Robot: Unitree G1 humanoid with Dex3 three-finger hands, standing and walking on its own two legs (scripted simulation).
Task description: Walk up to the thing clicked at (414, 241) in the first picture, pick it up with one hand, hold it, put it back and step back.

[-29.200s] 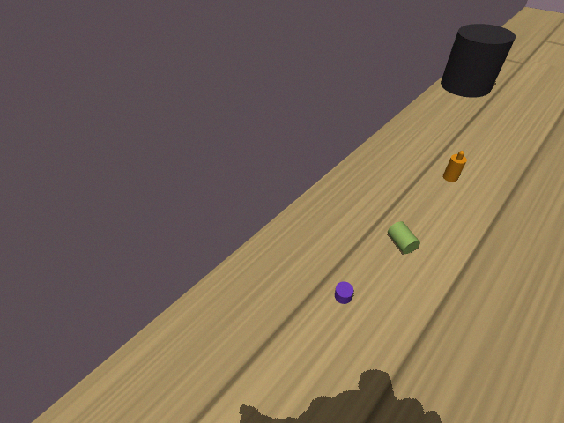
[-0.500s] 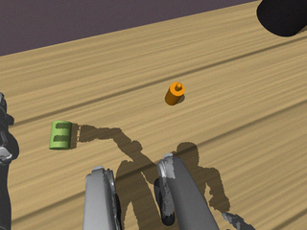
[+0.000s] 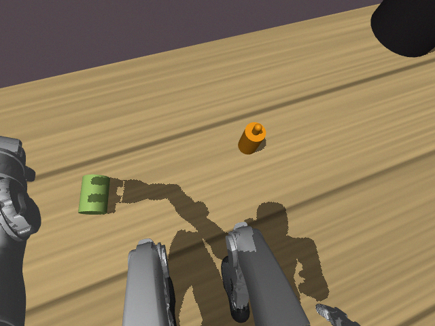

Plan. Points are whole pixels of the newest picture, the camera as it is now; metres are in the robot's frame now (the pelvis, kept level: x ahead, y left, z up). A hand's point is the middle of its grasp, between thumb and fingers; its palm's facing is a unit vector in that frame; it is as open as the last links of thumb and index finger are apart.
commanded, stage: go down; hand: left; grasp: from above
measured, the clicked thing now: (94, 195) +0.47 +0.33 -0.49
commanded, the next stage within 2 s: approach in 0.16 s
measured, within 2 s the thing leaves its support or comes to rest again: neither
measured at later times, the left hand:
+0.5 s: hand out of the picture +0.41 +0.37 -0.09, palm faces -0.03 -0.42 -0.91, open 14.2 cm
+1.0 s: hand (82, 194) +0.44 +0.32 -0.34, palm faces +0.02 -0.42 -0.90, open 13.8 cm
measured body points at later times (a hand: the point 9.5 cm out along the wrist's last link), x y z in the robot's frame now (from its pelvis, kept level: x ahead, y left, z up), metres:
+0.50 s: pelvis +0.01 +0.00 +0.00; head +0.21 +0.04 +0.40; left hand +0.41 +0.39 -0.04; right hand +0.06 -0.26 -0.12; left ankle +0.05 +0.13 -0.50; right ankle +0.07 -0.11 -0.50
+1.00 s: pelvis -0.03 +0.01 -0.18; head +0.25 +0.03 +0.17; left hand +0.44 +0.33 -0.29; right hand -0.02 -0.25 -0.30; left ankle +0.05 +0.13 -0.50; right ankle +0.07 -0.11 -0.50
